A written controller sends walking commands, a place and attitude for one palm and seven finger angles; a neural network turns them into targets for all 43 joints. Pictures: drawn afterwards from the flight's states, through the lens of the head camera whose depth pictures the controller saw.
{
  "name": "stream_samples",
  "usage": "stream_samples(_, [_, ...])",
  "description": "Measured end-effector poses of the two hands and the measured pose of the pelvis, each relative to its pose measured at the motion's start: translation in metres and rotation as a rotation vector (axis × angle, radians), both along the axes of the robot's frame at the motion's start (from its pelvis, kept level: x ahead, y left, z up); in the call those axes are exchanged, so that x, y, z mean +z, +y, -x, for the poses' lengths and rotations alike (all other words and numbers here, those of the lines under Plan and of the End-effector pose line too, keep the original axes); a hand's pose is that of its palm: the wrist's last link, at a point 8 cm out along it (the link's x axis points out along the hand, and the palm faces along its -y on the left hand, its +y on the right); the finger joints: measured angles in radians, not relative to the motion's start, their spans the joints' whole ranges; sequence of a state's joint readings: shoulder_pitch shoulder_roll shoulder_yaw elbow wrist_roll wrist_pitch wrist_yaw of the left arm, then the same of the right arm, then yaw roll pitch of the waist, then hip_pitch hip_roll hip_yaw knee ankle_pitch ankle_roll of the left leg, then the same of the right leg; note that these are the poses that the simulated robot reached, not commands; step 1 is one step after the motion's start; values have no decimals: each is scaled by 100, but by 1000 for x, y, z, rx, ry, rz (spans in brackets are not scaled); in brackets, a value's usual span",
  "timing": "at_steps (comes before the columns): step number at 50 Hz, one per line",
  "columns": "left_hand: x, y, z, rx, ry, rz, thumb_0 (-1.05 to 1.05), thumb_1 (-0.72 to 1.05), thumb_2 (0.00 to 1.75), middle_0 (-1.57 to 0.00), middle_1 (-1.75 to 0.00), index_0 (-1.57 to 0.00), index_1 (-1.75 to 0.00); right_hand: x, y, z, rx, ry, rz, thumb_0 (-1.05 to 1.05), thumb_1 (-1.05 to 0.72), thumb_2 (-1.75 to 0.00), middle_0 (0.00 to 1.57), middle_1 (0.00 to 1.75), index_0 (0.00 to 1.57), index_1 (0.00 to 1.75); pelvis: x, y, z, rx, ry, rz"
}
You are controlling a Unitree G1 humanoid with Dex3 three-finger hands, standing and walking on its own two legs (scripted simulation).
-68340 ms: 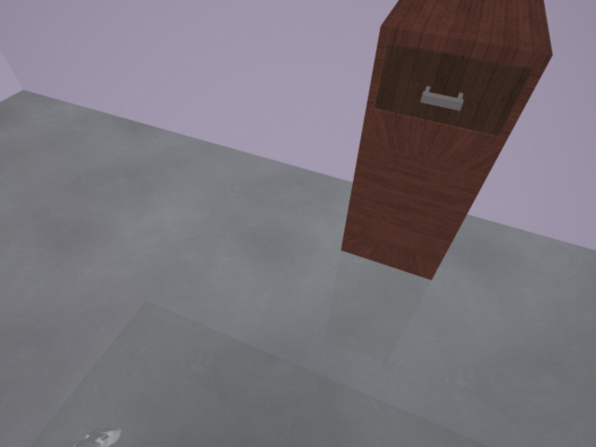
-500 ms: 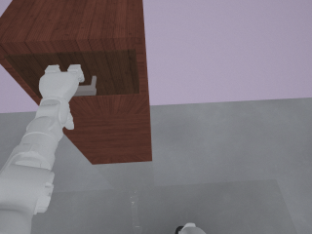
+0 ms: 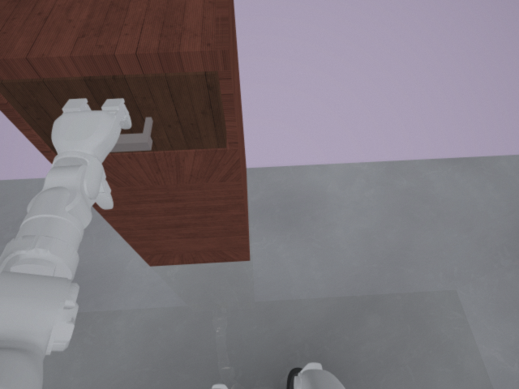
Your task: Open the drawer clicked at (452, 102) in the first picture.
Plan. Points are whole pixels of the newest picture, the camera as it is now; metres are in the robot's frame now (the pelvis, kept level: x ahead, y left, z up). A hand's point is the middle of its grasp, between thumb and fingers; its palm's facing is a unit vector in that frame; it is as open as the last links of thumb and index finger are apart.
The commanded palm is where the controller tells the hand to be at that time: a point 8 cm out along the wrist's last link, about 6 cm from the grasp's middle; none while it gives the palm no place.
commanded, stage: lift the fingers back up to retry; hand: left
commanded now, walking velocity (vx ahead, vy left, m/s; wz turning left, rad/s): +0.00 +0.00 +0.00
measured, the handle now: (122, 133) +0.52 +0.24 +0.05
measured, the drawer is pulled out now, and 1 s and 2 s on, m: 0.00 0.00 0.00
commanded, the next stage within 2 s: re-aim the fingers above the handle in 0.74 s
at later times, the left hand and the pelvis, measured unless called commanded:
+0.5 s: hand (107, 136) +0.48 +0.24 +0.09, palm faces +0.00 -0.01 -1.00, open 13.6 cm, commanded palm +0.45 +0.25 +0.16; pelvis +0.02 +0.01 +0.02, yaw -1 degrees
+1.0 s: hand (103, 131) +0.47 +0.24 +0.10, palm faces +0.00 -0.02 -1.00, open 13.8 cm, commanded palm +0.45 +0.26 +0.16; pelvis +0.03 +0.00 +0.02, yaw +0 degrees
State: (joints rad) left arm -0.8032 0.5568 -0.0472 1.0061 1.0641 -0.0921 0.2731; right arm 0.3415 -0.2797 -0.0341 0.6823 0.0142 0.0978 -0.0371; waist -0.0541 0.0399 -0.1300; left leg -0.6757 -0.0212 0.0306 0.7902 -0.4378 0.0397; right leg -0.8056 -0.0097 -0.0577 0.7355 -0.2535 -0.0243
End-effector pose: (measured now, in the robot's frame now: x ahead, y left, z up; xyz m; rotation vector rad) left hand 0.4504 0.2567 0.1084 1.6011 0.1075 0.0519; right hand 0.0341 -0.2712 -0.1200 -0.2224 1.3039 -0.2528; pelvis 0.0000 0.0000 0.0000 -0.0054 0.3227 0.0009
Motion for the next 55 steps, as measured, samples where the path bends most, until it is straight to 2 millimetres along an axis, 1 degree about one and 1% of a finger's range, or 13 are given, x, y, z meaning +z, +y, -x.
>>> stream_samples(10, [6,-1,-3,3,37,12,0,-49,30,-28,-126,-31,-120,3,4,0,-17,-10,-4,0,-91,-90,20,30,21,30,5,0,-2,2,-18,1])
stream_samples(16, [17,-16,-7,-70,6,44,0,-49,30,-30,-122,-32,-120,7,7,-5,-23,-14,-8,0,-91,-90,20,30,21,30,10,3,-10,1,-37,4])
stream_samples(18, [20,-18,-9,-73,-2,48,0,-49,30,-32,-123,-32,-121,8,8,-8,-24,-19,-12,0,-91,-90,20,30,21,30,12,3,-12,-2,-42,3])
stream_samples(23, [26,-17,-9,-62,-22,44,0,-49,30,-35,-123,-35,-122,9,12,-21,-24,-44,-29,0,-91,-90,20,30,21,30,15,5,-17,-9,-54,2])
stream_samples(26, [35,-15,-9,-51,-40,38,0,-49,30,-36,-123,-36,-122,10,14,-31,-18,-62,-39,0,-91,-90,20,30,21,30,18,6,-20,-9,-64,2])
stream_samples(30, [52,-12,-7,-32,-68,28,0,-49,30,-35,-122,-36,-123,12,16,-47,-5,-91,-52,0,-91,-90,20,30,21,30,21,6,-23,-3,-81,3])
stream_samples(33, [59,-10,-6,-6,-57,28,0,-49,30,-34,-121,-36,-123,14,17,-59,10,-113,-59,0,-91,-90,20,30,21,30,23,5,-25,0,-95,2])
stream_samples(36, [60,-7,-5,17,-23,29,0,-49,30,-33,-121,-35,-122,18,16,-70,23,-136,-57,0,-91,-90,20,30,21,30,24,4,-26,0,-105,0])
stream_samples(42, [48,-10,-1,-25,47,28,0,-49,30,-32,-120,-33,-121,25,11,-84,48,-166,-32,0,-91,-90,20,30,21,30,25,2,-26,7,-114,-1])
stream_samples(45, [45,-14,0,-66,38,46,0,-49,30,-32,-120,-32,-121,26,8,-86,55,-165,-16,0,-91,-90,20,30,21,30,24,1,-26,8,-111,-1])
stream_samples(49, [49,-18,-1,-98,-21,56,0,-49,30,-32,-120,-32,-121,24,7,-82,54,-152,-12,0,-91,-90,20,30,21,30,23,1,-27,9,-100,-1])
stream_samples(53, [55,-11,-4,-56,-68,43,0,-49,30,-32,-120,-32,-120,19,8,-74,42,-130,-28,0,-91,-90,20,30,21,30,22,1,-27,4,-92,-1])
stream_samples(55, [57,-11,-5,-47,-67,37,0,-49,30,-33,-121,-32,-121,17,10,-70,35,-119,-40,0,-91,-90,20,30,20,30,23,1,-27,1,-92,-1])
